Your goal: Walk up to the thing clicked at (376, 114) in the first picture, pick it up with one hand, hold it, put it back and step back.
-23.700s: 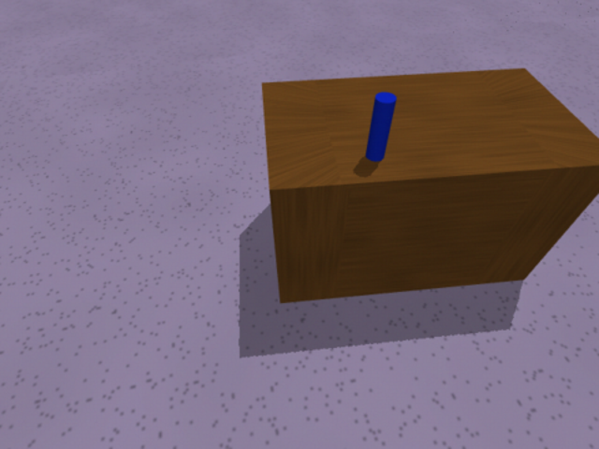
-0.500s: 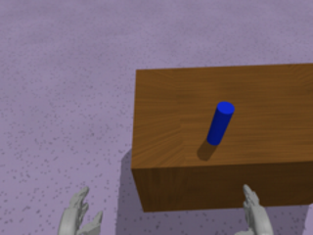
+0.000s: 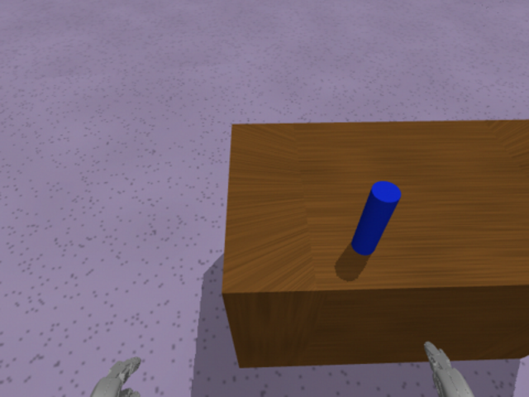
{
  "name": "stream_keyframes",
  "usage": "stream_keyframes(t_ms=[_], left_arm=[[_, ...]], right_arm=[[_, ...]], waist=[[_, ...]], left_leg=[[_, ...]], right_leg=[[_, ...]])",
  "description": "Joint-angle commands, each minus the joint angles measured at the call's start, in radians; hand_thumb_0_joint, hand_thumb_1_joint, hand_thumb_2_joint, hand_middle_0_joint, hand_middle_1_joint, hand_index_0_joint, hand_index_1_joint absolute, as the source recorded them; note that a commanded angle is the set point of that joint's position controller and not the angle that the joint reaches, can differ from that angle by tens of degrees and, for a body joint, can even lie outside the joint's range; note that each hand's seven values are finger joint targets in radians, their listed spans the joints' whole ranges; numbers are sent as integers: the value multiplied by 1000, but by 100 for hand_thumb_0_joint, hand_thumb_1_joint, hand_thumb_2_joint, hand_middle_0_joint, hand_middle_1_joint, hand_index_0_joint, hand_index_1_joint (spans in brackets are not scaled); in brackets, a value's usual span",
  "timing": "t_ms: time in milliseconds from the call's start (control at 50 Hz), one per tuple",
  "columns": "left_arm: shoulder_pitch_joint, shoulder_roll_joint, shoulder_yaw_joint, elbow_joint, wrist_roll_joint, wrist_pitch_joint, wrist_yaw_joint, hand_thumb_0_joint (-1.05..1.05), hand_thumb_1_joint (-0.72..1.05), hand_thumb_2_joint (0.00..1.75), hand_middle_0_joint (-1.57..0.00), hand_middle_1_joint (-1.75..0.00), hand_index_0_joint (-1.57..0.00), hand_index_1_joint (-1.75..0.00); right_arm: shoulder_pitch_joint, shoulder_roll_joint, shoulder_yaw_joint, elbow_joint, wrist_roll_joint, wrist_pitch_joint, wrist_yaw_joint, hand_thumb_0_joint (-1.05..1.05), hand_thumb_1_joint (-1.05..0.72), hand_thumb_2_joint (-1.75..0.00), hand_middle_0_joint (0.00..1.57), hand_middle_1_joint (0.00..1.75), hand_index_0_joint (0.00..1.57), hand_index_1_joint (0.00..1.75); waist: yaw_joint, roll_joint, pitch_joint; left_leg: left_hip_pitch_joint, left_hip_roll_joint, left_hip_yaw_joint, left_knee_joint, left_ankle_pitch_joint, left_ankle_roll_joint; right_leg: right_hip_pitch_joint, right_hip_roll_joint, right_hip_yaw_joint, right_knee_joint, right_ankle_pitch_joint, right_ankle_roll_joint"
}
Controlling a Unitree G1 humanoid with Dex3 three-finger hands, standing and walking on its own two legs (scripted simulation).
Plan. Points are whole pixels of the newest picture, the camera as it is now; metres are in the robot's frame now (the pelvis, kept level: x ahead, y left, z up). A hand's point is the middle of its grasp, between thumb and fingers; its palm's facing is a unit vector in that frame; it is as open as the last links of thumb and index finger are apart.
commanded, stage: home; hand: right
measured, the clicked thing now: (373, 221) +0.45 -0.20 -0.05
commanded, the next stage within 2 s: stand in 1.90 s
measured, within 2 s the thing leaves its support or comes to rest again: neither
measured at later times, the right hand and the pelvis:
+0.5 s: hand out of the picture +0.03 -0.26 -0.12, palm faces -0.05 +0.93 -0.36, open 17.3 cm; pelvis -0.02 -0.01 +0.04, yaw +0 degrees
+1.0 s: hand out of the picture +0.03 -0.25 -0.11, palm faces -0.05 +0.93 -0.37, open 17.2 cm; pelvis -0.02 +0.00 +0.04, yaw +0 degrees
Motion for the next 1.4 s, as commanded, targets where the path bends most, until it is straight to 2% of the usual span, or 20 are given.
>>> stream_keyframes(t_ms=[0, 100, 160, 180, 260, 280, 360, 480, 520, 580, 680, 780, 820, 900, 1080, 1100, 1180, 1220, 1300, 1380], left_arm=[[-35, 200, 74, -21, -7, -33, 0, 0, 90, 90, -20, -30, -20, -30], [-31, 220, 76, 83, -12, -22, 0, 0, 90, 90, -20, -30, -20, -30], [-41, 240, 74, 140, -15, -19, -2, 0, 90, 90, -20, -30, -20, -30], [-54, 248, 72, 154, -16, -15, -1, 0, 90, 90, -20, -30, -20, -30], [-66, 253, 62, 222, -24, -7, -5, 0, 90, 90, -20, -30, -20, -30], [-55, 256, 60, 241, -26, -2, -5, 0, 90, 90, -20, -30, -20, -30], [-68, 273, 58, 291, -24, -4, -10, 0, 90, 90, -20, -30, -20, -30], [-78, 280, 53, 335, -29, -10, -12, 0, 90, 90, -20, -30, -20, -30], [-80, 284, 54, 347, -29, -8, -13, 0, 90, 90, -20, -30, -20, -30], [-87, 282, 54, 356, -29, -10, -13, 0, 90, 90, -20, -30, -20, -30], [-75, 278, 56, 377, -29, -3, -15, 0, 90, 90, -20, -30, -20, -30], [-84, 275, 54, 382, -32, -9, -15, 0, 90, 90, -20, -30, -20, -30], [-92, 273, 54, 387, -31, -8, -15, 0, 90, 90, -20, -30, -20, -30], [-85, 268, 50, 395, -34, -5, -15, 0, 90, 90, -20, -30, -20, -30], [-103, 267, 45, 401, -36, -13, -10, 0, 90, 90, -20, -30, -20, -30], [-108, 266, 45, 402, -37, -11, -10, 0, 90, 90, -20, -30, -20, -30], [-112, 265, 48, 400, -36, -11, -9, 0, 90, 90, -20, -30, -20, -30], [-110, 264, 47, 403, -36, -10, -9, 0, 90, 90, -20, -30, -20, -30], [-117, 264, 50, 403, -36, -9, -9, 0, 90, 90, -20, -30, -20, -30], [-118, 265, 52, 397, -34, -12, -7, 0, 90, 90, -20, -30, -20, -30]], right_arm=[[-45, -193, -79, 32, 8, -54, 1, 0, 53, -6, 5, 5, 5, 5], [-76, -227, -73, 175, 12, -53, 0, 0, 54, -6, 5, 5, 5, 5], [-91, -238, -67, 247, 18, -43, -2, 0, 53, -6, 5, 5, 5, 5], [-89, -241, -64, 272, 17, -38, -2, 0, 54, -6, 5, 5, 5, 5], [-97, -259, -48, 358, 19, -36, 1, 0, 54, -6, 5, 5, 5, 5], [-115, -265, -46, 373, 19, -35, 1, 0, 53, -7, 5, 6, 5, 6], [-142, -278, -38, 424, 24, -29, 4, 0, 54, -6, 5, 5, 5, 5], [-139, -270, -35, 479, 27, -30, 10, 0, 52, -7, 5, 6, 5, 6], [-143, -273, -36, 492, 27, -26, 10, 0, 52, -7, 5, 6, 5, 6], [-136, -270, -35, 506, 27, -24, 14, 0, 52, -7, 5, 6, 5, 6], [-152, -279, -35, 517, 26, -19, 13, 0, 52, -7, 5, 6, 5, 6], [-154, -276, -33, 522, 30, -23, 13, 0, 51, -7, 6, 6, 6, 6], [-161, -277, -33, 526, 29, -21, 13, 0, 52, -7, 5, 6, 5, 6], [-167, -287, -34, 529, 31, -25, 11, 0, 50, -8, 6, 6, 6, 6], [-182, -282, -32, 539, 38, -28, 11, 0, 52, -7, 5, 6, 5, 6], [-178, -276, -31, 543, 36, -27, 11, 0, 51, -7, 5, 6, 5, 6], [-192, -279, -34, 542, 36, -26, 11, 0, 51, -7, 5, 6, 5, 6], [-195, -279, -34, 545, 37, -24, 11, 0, 52, -7, 5, 6, 5, 6], [-207, -275, -35, 544, 36, -24, 11, 0, 53, -6, 5, 6, 5, 6], [-218, -278, -39, 539, 38, -27, 10, 0, 51, -7, 6, 6, 6, 6]], waist=[[7, 33, -83], [13, 27, -80], [4, -1, -55], [0, -10, -15], [-4, 23, 12], [4, 46, 38], [1, 21, 69], [-4, 13, 57], [-3, 13, 88], [-5, 8, 73], [5, 40, 101], [3, 31, 58], [0, 34, 67], [2, 53, 55], [-2, 21, 0], [-4, 19, 11], [-3, 17, 1], [-2, 25, 19], [-1, 27, 17], [1, 27, -14]], left_leg=[[108, 39, -50, -139, 365, 86], [153, 61, -80, -199, 415, 87], [181, 45, -59, -214, 360, 78], [176, 42, -60, -254, 284, 75], [209, 70, -87, -355, 290, 72], [207, 75, -96, -392, 237, 69], [198, 68, -95, -454, 108, 57], [266, 67, -80, -471, 167, 49], [255, 63, -82, -486, 107, 48], [242, 65, -79, -491, 126, 50], [203, 72, -101, -530, 20, 51], [230, 78, -97, -522, 112, 53], [232, 75, -96, -521, 103, 53], [228, 88, -110, -545, 127, 54], [321, 91, -86, -499, 367, 53], [306, 85, -80, -504, 339, 52], [321, 91, -79, -506, 383, 52], [312, 84, -77, -516, 326, 49], [318, 86, -80, -523, 356, 47], [339, 92, -79, -505, 452, 50]], right_leg=[[64, -30, 48, -168, 338, -70], [139, -28, 44, -207, 369, -65], [150, -51, 78, -290, 353, -76], [128, -53, 93, -335, 267, -77], [182, -41, 74, -389, 267, -64], [174, -34, 69, -409, 225, -58], [212, -47, 81, -489, 168, -54], [212, -60, 89, -544, 168, -50], [187, -58, 93, -565, 105, -47], [218, -65, 94, -574, 125, -43], [214, -53, 77, -566, 91, -39], [253, -67, 80, -560, 172, -38], [241, -67, 77, -566, 158, -37], [276, -65, 64, -541, 236, -37], [307, -86, 59, -548, 377, -27], [304, -87, 60, -555, 367, -26], [319, -87, 52, -551, 393, -24], [307, -85, 50, -566, 352, -21], [314, -85, 45, -564, 356, -22], [345, -93, 40, -557, 441, -20]])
